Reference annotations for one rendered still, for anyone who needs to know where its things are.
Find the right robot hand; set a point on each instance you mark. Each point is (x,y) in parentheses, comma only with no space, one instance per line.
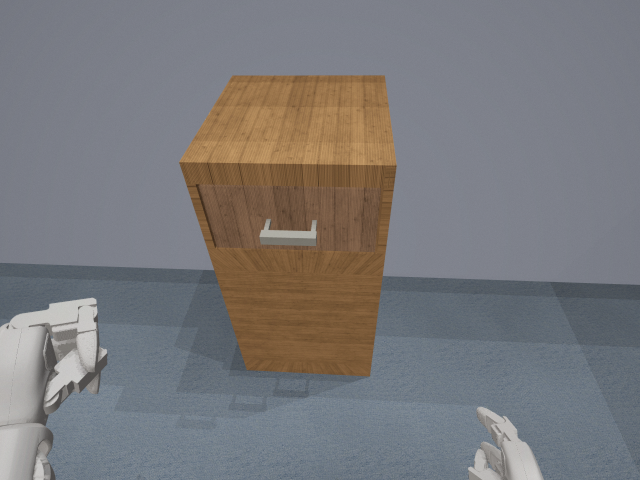
(515,461)

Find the drawer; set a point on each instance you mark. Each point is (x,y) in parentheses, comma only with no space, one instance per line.
(347,217)

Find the left robot forearm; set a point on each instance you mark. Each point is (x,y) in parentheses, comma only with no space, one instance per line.
(23,452)

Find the handle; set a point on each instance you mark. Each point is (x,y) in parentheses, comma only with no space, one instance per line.
(283,237)

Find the cabinet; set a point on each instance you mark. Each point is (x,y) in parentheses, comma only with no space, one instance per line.
(300,311)

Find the left robot hand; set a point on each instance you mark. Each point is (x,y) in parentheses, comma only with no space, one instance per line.
(28,357)

